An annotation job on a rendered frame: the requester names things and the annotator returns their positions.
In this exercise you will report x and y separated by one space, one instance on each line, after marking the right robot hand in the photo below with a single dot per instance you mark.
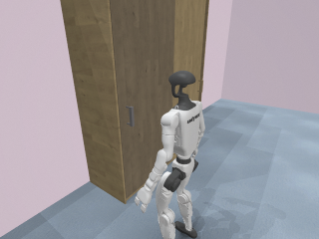
194 153

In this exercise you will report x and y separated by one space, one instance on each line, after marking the robot left upper arm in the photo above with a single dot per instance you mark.
169 123

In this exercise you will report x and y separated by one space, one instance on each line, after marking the robot left forearm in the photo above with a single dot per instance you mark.
155 175

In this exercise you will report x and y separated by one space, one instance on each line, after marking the robot right forearm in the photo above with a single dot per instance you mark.
199 139

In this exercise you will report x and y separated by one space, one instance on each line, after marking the robot right upper arm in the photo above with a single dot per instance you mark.
201 118

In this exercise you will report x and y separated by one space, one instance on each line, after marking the wardrobe door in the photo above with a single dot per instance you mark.
143 42
189 16

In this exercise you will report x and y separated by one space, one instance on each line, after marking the left robot hand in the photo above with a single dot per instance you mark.
145 197

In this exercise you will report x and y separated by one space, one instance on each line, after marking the handle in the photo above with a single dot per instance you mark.
201 86
132 116

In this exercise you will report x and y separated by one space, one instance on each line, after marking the humanoid robot torso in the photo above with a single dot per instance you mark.
185 140

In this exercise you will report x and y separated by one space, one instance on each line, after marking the right robot foot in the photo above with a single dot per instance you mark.
181 228

